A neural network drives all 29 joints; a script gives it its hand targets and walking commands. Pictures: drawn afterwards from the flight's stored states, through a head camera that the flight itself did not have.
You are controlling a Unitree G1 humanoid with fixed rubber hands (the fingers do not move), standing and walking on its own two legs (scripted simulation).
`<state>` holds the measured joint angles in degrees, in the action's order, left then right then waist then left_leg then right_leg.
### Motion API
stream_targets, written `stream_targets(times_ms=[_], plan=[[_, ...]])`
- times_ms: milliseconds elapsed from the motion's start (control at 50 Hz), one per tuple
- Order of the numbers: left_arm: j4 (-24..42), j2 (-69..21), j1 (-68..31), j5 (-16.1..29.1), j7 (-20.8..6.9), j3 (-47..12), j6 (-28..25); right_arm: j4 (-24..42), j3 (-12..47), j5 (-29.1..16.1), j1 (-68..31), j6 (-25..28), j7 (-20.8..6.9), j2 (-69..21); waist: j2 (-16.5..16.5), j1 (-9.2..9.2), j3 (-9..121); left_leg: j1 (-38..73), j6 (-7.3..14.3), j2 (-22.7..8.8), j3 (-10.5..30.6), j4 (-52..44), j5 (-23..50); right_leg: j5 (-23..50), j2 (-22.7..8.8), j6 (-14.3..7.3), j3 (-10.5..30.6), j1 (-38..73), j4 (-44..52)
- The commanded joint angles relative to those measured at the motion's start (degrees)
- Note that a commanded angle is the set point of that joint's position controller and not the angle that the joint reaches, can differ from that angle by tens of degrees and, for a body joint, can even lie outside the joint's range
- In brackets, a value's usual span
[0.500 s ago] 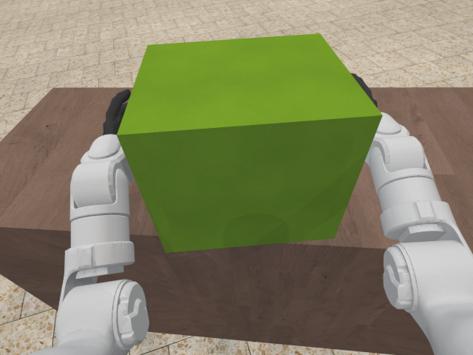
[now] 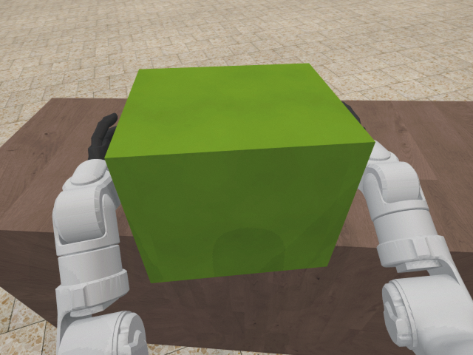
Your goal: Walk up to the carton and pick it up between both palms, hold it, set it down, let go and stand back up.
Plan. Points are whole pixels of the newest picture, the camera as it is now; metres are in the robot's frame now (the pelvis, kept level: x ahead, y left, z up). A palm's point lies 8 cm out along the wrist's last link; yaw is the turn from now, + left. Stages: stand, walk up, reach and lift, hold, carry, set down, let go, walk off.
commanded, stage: reach and lift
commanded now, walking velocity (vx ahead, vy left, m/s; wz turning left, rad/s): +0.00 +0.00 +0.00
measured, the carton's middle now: (233, 168) +0.38 -0.01 +0.16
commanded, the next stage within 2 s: hold in 1.54 s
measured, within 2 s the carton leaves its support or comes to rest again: neither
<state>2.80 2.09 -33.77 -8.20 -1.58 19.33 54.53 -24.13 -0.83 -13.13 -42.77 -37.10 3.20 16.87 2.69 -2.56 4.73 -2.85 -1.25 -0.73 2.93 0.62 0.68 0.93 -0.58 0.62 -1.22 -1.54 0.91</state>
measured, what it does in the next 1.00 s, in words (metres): stands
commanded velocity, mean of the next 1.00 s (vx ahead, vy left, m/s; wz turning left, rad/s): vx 0.00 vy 0.00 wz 0.00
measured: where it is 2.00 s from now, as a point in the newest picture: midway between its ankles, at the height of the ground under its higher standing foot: outside the picture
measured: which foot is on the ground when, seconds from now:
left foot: down 0.00-1.00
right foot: down 0.00-1.00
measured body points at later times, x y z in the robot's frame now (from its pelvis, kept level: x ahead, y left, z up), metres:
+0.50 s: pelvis -0.01 +0.00 +0.00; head -0.05 +0.02 +0.44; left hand +0.39 +0.19 +0.27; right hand +0.39 -0.20 +0.27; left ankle +0.01 +0.13 -0.76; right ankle +0.00 -0.12 -0.76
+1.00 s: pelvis +0.00 +0.01 +0.00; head -0.05 +0.02 +0.45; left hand +0.37 +0.19 +0.24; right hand +0.38 -0.19 +0.24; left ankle +0.01 +0.13 -0.76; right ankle +0.00 -0.12 -0.76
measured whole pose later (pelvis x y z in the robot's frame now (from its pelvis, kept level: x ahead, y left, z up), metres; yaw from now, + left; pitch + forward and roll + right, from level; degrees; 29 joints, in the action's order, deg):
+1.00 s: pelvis +0.00 +0.01 +0.00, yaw -1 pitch -1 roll +0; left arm 0.0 8.6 -41.8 -6.0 -1.0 15.1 64.8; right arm -26.9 -2.8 -18.5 -50.4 -47.8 7.7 18.0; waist -0.7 -2.4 6.6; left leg -5.5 -0.3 -0.3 1.0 11.6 -5.4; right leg -3.6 -0.9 1.4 0.7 -3.7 -8.0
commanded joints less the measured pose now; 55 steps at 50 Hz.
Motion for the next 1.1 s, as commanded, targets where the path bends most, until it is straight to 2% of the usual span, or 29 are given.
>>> stream_targets(times_ms=[0,120,220,300,320,340,360,380,440,460,500,560,600,640,700,760,840,860,900,960,1020,1080], plan=[[9.8,-16.9,-38.5,8.6,-9.5,-20.9,-2.0,21.2,12.4,-6.0,-40.8,2.2,-5.0,-24.6,-4.3,0.16,25.2,3.0,-0.5,3.2,-3.0,2.0,11.3,10.8,3.9,4.9,0.6,17.5,-6.5],[9.6,-15.7,-36.2,7.5,-12.0,-19.9,0.3,21.1,11.9,-6.7,-37.6,-0.9,-3.6,-24.1,-3.9,0.18,20.5,1.7,0.0,2.9,-3.6,0.9,8.0,6.1,3.6,4.9,0.9,16.3,-5.6],[15.4,-16.3,-36.8,9.3,-12.3,-22.8,1.4,28.3,13.4,-8.8,-38.2,-2.2,-2.2,-25.1,-2.8,0.39,24.6,4.0,-0.4,2.9,-3.8,2.2,12.0,8.0,3.8,4.3,0.9,15.9,-6.4],[19.3,-15.8,-35.8,10.5,-12.1,-24.7,3.0,32.4,13.8,-9.9,-36.8,-3.9,-1.3,-24.7,-2.3,-0.26,26.4,6.7,-0.7,2.8,-4.0,3.2,14.2,7.9,4.0,4.1,0.8,15.3,-6.4],[20.8,-9.9,-64.9,20.1,-12.1,-24.3,-6.9,42.4,9.4,-4.6,-70.2,4.8,-3.1,-28.9,-15.1,-1.42,45.9,5.3,2.0,3.2,-4.9,16.0,-0.3,-1.9,6.7,0.7,-4.9,5.8,-11.0],[16.1,-12.3,-65.1,15.8,-10.6,-24.2,-9.6,33.0,7.4,-1.1,-62.7,5.2,-4.1,-30.3,-5.3,-3.00,41.8,8.0,3.3,2.6,-6.0,14.3,-6.9,-7.5,6.1,-1.4,-3.5,-0.6,-10.1],[11.9,-13.2,-64.0,14.5,-9.6,-25.1,-9.6,26.4,7.6,-0.2,-61.9,5.7,-4.6,-27.8,-6.0,-1.78,37.8,4.7,2.3,2.6,-4.5,14.5,-6.4,-7.5,5.5,-1.5,-4.2,0.9,-10.0],[6.2,-13.1,-62.5,13.5,-9.0,-26.0,-9.0,20.0,8.4,-0.7,-59.1,5.6,-4.4,-27.0,-4.5,-2.29,34.4,4.8,1.4,2.7,-4.0,15.0,-6.2,-6.1,4.9,-1.0,-4.0,0.4,-9.9],[-8.0,-13.1,-53.0,10.6,-9.2,-21.2,-8.1,6.2,9.3,-5.5,-52.3,4.3,-2.2,-23.4,-4.5,-1.44,24.4,0.8,0.3,3.1,-3.1,16.1,-2.8,-0.3,4.2,0.0,-2.7,2.2,-10.5],[-10.3,-12.5,-50.8,9.3,-9.8,-19.3,-8.1,3.3,9.1,-7.3,-50.3,4.0,-1.4,-22.2,-4.2,-1.41,23.0,0.1,0.0,3.4,-3.0,16.4,-0.1,3.0,3.9,0.1,-2.2,4.2,-10.6],[-10.6,-11.9,-47.3,6.9,-11.3,-16.4,-7.9,0.7,8.6,-10.4,-47.0,3.4,0.0,-19.7,-3.3,-1.41,22.6,1.0,-0.4,4.0,-2.3,16.7,6.2,9.9,3.5,0.2,-1.6,7.7,-10.7],[-3.0,-11.7,-44.1,4.8,-14.0,-15.9,-6.4,3.8,7.8,-13.6,-43.4,2.0,1.3,-17.5,-1.6,-2.32,24.1,3.3,-0.7,4.4,-1.4,16.4,13.5,17.6,3.0,-0.4,-1.1,10.9,-11.2],[2.3,-11.6,-43.8,4.1,-15.0,-17.2,-5.3,6.3,7.3,-14.2,-42.9,1.2,1.5,-16.7,-0.3,-2.71,22.9,4.0,-1.0,4.4,-1.3,15.9,14.7,16.9,3.3,-0.9,-1.4,10.2,-11.2],[6.6,-11.8,-44.4,4.4,-15.0,-19.3,-4.9,8.1,6.3,-13.6,-43.2,1.1,0.9,-16.2,1.2,-3.22,21.4,4.6,-1.8,4.3,-1.6,15.7,14.2,12.4,4.1,-1.5,-1.9,8.5,-10.7],[12.8,-12.6,-46.6,6.6,-13.0,-23.2,-5.2,11.8,5.6,-12.8,-44.8,1.9,-0.5,-16.6,2.7,-4.41,21.2,6.4,-2.8,4.1,-2.0,16.2,14.0,8.1,5.0,-1.9,-2.3,6.2,-10.3],[17.3,-13.5,-49.7,9.8,-10.3,-26.7,-5.5,16.1,6.5,-12.8,-47.8,2.7,-1.6,-17.3,3.6,-5.19,23.9,9.2,-3.7,3.8,-1.9,17.7,15.8,7.7,5.4,-2.0,-2.4,4.0,-10.4],[17.4,-14.2,-52.0,12.5,-7.9,-28.9,-4.9,18.1,7.9,-12.9,-51.3,2.7,-2.0,-17.7,3.7,-5.31,27.4,10.7,-4.1,3.4,-1.8,19.2,15.2,7.3,5.6,-1.8,-2.4,2.0,-10.7],[14.6,-10.8,-53.6,13.5,-6.6,-28.7,-0.9,20.9,9.6,-13.0,-52.7,-0.6,-2.3,-15.2,14.3,-2.60,27.2,7.1,-5.4,1.5,-2.0,10.1,13.9,2.8,4.0,-1.0,1.9,5.2,-10.9],[11.6,-10.9,-49.9,13.8,-5.6,-26.6,4.2,17.6,8.0,-13.5,-49.6,-5.4,-2.7,-15.9,9.2,-1.05,21.6,2.4,-3.9,0.4,-1.7,9.0,7.8,-3.3,4.2,0.3,1.5,6.2,-9.8],[4.6,-12.2,-48.6,12.7,-7.3,-22.6,8.2,15.0,7.7,-13.5,-49.4,-10.0,-2.3,-20.7,1.7,0.48,18.7,-3.4,-1.3,0.7,-2.8,7.4,1.1,-6.6,3.6,2.1,2.3,5.3,-8.8],[1.7,-14.7,-50.3,12.5,-9.7,-20.9,8.1,17.2,8.9,-14.5,-51.8,-12.2,-1.6,-24.7,-1.7,1.59,23.8,-4.7,0.0,0.8,-3.1,7.2,3.6,-2.2,3.4,3.3,2.5,7.6,-9.7],[4.0,-16.0,-52.5,13.2,-11.5,-20.8,6.5,22.8,11.6,-16.5,-54.5,-12.6,-0.4,-27.6,-4.1,1.66,32.3,-2.6,0.3,1.3,-3.2,7.9,11.0,7.1,3.9,4.1,2.9,11.8,-11.7]])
